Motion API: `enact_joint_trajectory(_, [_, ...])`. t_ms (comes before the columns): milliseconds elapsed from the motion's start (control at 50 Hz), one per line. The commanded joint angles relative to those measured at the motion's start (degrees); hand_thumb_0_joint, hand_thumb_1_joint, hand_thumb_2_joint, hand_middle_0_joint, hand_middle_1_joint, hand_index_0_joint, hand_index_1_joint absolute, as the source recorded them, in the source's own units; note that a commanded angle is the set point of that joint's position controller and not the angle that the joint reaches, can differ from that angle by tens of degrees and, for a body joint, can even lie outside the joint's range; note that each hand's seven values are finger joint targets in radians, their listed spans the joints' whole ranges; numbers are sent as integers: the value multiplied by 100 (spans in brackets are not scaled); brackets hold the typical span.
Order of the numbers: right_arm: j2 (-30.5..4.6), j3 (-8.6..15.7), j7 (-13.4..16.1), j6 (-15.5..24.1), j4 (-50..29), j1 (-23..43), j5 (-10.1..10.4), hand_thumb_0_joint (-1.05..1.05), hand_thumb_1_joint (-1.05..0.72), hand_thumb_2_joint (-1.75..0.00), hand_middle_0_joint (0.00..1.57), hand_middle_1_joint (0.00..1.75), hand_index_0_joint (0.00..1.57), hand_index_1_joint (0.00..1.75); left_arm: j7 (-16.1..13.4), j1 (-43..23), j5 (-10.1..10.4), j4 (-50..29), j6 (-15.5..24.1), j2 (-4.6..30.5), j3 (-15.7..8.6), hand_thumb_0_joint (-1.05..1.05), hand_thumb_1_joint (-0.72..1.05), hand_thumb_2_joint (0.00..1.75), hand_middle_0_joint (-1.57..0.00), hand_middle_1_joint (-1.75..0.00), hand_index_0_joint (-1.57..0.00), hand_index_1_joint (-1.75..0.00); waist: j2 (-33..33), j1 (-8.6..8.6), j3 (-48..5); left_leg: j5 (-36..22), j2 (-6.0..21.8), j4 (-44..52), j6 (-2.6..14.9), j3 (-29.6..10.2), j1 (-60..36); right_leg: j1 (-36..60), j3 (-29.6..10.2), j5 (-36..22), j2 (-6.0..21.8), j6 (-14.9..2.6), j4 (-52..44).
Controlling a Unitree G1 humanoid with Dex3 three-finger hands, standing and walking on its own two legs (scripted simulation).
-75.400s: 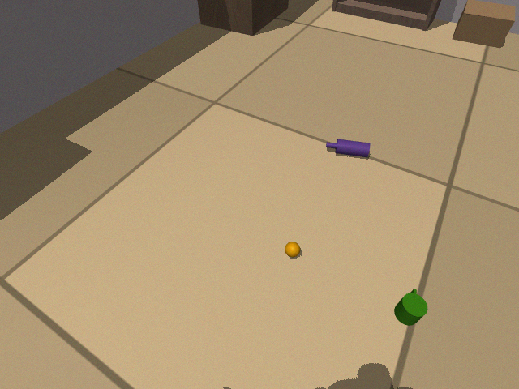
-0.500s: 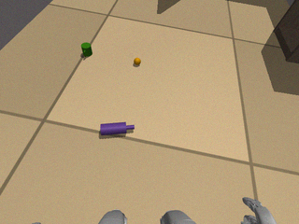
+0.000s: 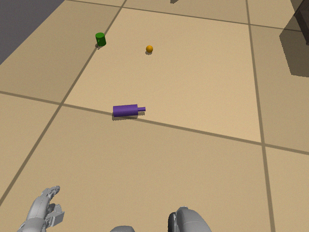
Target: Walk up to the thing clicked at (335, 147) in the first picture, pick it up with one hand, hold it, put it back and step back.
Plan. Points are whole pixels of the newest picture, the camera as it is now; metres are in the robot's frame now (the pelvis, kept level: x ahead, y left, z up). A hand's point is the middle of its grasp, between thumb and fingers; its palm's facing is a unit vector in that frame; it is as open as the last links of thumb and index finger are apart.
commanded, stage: step back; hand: left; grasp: from above
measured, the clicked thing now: (129, 110) +0.93 +0.17 -0.71
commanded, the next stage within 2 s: stand in 1.54 s
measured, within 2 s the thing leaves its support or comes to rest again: neither
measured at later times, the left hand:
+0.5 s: hand out of the picture -0.11 +0.22 -0.13, palm faces -0.04 -0.91 -0.41, open 7.4 cm
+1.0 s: hand out of the picture -0.14 +0.23 -0.13, palm faces +0.00 -0.92 -0.40, open 7.4 cm
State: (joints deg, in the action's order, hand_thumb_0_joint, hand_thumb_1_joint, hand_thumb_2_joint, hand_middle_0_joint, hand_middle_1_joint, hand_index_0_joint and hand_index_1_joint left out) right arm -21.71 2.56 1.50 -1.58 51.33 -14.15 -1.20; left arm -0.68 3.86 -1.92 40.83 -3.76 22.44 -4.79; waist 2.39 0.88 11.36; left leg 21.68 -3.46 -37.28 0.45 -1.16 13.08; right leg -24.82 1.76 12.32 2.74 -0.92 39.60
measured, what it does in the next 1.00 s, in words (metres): walks backwards: right foot, then left foot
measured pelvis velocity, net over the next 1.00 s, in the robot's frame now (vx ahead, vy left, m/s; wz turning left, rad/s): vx -0.20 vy -0.05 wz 0.00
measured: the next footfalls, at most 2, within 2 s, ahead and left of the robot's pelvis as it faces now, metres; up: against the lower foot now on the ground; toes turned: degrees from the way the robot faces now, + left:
right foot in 0.34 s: -0.13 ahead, -0.17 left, +0.00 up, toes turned -2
left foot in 0.68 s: -0.18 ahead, +0.08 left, +0.00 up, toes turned -1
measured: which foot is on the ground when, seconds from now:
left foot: down 0.00-0.38, up 0.40-0.66, down 0.68-1.00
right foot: down 0.00-0.02, up 0.04-0.32, down 0.34-0.70, up 0.72-0.94, down 0.96-1.00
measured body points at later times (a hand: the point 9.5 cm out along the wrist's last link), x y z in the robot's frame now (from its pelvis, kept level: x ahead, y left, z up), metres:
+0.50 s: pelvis -0.17 -0.04 +0.01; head -0.14 -0.06 +0.46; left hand -0.10 +0.27 -0.10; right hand -0.05 -0.37 -0.11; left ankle -0.12 +0.11 -0.66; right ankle -0.17 -0.17 -0.72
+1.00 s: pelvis -0.20 -0.05 +0.01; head -0.19 -0.06 +0.46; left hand -0.14 +0.27 -0.11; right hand -0.16 -0.37 -0.11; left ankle -0.22 +0.08 -0.72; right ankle -0.16 -0.16 -0.72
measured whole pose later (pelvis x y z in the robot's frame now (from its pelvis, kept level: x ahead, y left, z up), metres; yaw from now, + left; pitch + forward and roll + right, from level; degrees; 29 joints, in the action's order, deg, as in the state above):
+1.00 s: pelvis -0.20 -0.05 +0.01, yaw +0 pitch -3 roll -1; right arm -22.3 3.4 -1.2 -0.2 54.9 -15.0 -2.1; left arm 1.1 13.2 -1.8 56.3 0.6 22.2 -4.4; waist -1.2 0.4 4.0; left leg 22.4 1.3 -36.9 0.0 -2.0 11.8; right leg -16.9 2.1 14.4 -0.4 -1.0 34.2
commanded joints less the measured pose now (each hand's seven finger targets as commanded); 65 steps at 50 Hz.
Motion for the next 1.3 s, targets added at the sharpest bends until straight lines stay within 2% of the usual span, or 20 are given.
enact_joint_trajectory(0, [-2192,590,22,168,-545,-28,-171,0,-90,-90,20,30,20,30,-21,108,101,-475,2,909,-224,0,90,90,-20,-30,-20,-30,-1648,-61,-1392,-2165,2415,1879,1229,-2776,-153,-368,-268,2022,-687,-5,1357])
enact_joint_trajectory(20, [-2369,639,47,201,-685,196,-178,0,-90,-90,20,30,20,30,-79,-209,19,-474,-2,1126,-358,0,90,90,-20,-30,-20,-30,-1784,177,-1159,-2195,2992,2069,1864,-3453,793,-24,-1102,2502,-518,77,2594])
enact_joint_trajectory(40, [-2122,602,108,248,-717,471,-177,0,-90,-90,20,30,20,30,-64,-116,7,-369,-15,1271,-384,0,90,90,-20,-30,-20,-30,-1376,0,-984,-2373,2936,1953,1867,-3117,1045,127,-1388,2305,-454,57,3200])
enact_joint_trajectory(100, [-1442,367,142,248,-779,765,-149,0,-90,-90,20,30,20,30,-4,510,135,-17,-44,1052,-356,0,90,90,-20,-30,-20,-30,-627,-400,-1037,-3240,1634,1343,1087,-1087,446,-315,-1390,1500,-939,22,3697])
enact_joint_trajectory(220, [-1394,401,94,133,-779,329,-102,0,-90,-90,20,30,20,30,-18,510,74,-21,137,912,-226,0,90,90,-20,-30,-20,-30,-1258,3,-1453,-3623,1757,689,1325,-1011,-1149,-293,-849,1798,-377,308,1142])
enact_joint_trajectory(320, [-1540,386,-18,-96,-802,684,-22,0,-90,-90,20,30,20,30,-23,1280,30,679,289,959,-242,0,90,90,-20,-30,-20,-30,-1300,-253,-1932,-2206,1370,-11,829,-627,-76,1616,-122,145,-468,30,-1748])
enact_joint_trajectory(360, [-1001,232,-18,-76,-1023,709,21,0,-90,-90,20,30,20,30,5,1351,-94,621,322,1764,-454,0,90,90,-20,-30,-20,-30,803,-289,-1504,712,151,-1174,174,-271,2137,1822,-2634,831,981,-526,-1845])
enact_joint_trajectory(380, [-1193,357,84,-92,-1030,956,4,0,-90,-90,20,30,20,30,-15,751,-126,389,301,2349,-542,0,90,90,-20,-30,-20,-30,1490,-553,-1245,1425,-12,-2399,-61,-639,1607,184,-3735,905,2140,-1557,-2309])
enact_joint_trajectory(460, [-1209,337,-3,-68,-540,479,91,0,-90,-90,20,30,20,30,-87,-92,-84,292,395,1420,-319,0,90,90,-20,-30,-20,-30,409,40,-746,349,-240,-3132,-59,-795,1458,151,-1542,177,987,-943,-1628])
enact_joint_trajectory(560, [-1150,289,-102,116,-451,490,-30,0,-90,-90,20,30,20,30,-36,714,-149,508,482,1460,-414,0,90,90,-20,-30,-20,-30,942,-496,-1023,674,155,-1096,-223,-322,1829,1692,-1827,2627,897,-906,-1794])
enact_joint_trajectory(640, [-1139,412,-160,274,-62,-169,-112,0,-90,-90,20,30,20,30,24,521,-104,532,378,1492,-338,0,90,90,-20,-30,-20,-30,779,-69,-1134,344,266,1812,123,-165,-501,529,-1418,2178,933,-658,-1119])
enact_joint_trajectory(680, [-1640,565,-115,343,-10,-173,-254,0,-90,-90,20,30,20,30,31,1041,46,566,356,621,-62,0,90,90,-20,-30,-20,-30,-1558,-205,-1059,1729,1706,2512,608,-3028,-1482,-1497,-98,1949,-288,17,1266])
enact_joint_trajectory(720, [-2129,602,-155,365,-159,307,-109,0,-90,-90,20,30,20,30,30,168,-13,581,465,1482,-279,0,90,90,-20,-30,-20,-30,-1026,28,-182,3342,2529,2944,1495,-3835,694,-855,-649,1836,153,6,1459])
enact_joint_trajectory(780, [-1326,389,-142,456,-156,563,-152,0,-90,-90,20,30,20,30,155,620,65,852,506,1172,-222,0,90,90,-20,-30,-20,-30,-881,-239,-335,1175,1387,2334,793,-1714,130,-454,-416,964,34,-37,965])
enact_joint_trajectory(860, [-1444,460,-176,405,-42,131,-147,0,-90,-90,20,30,20,30,199,443,37,883,542,1049,-196,0,90,90,-20,-30,-20,-30,-1202,63,-643,1104,1350,2147,861,-1466,130,219,-100,1102,-146,47,96])
enact_joint_trajectory(940, [-1188,370,-191,252,-156,405,-70,0,-90,-90,20,30,20,30,98,1197,5,1271,660,1004,-233,0,90,90,-20,-30,-20,-30,-793,-397,-965,792,1088,884,629,-868,954,2044,78,410,-417,-20,-1347])
enact_joint_trajectory(980, [-579,170,-176,276,-262,133,8,0,-90,-90,20,30,20,30,4,1492,-119,1286,758,1522,-390,0,90,90,-20,-30,-20,-30,869,-483,-1164,937,61,-1197,154,-253,2247,2955,-2547,1416,1041,-479,-2251])
enact_joint_trajectory(1020, [-1229,361,-85,265,-107,95,-69,0,-90,-90,20,30,20,30,22,954,-55,1038,753,1874,-437,0,90,90,-20,-30,-20,-30,437,-400,-655,1292,350,-1926,66,-562,2036,1557,-3734,2769,2144,-1424,-2699])
enact_joint_trajectory(1100, [-1055,321,-136,323,130,-34,-31,0,-90,-90,20,30,20,30,-2,676,28,1028,838,1392,-285,0,90,90,-20,-30,-20,-30,240,-213,-690,404,525,-1588,41,-672,1592,1401,-1891,434,1311,-958,-2210])
enact_joint_trajectory(1280, [-943,294,-54,339,388,26,-48,0,-90,-90,20,30,20,30,-7,369,135,965,596,1096,-13,0,90,90,-20,-30,-20,-30,200,-25,-1252,-1824,574,1025,100,-16,-620,540,-552,-1437,632,-342,-614])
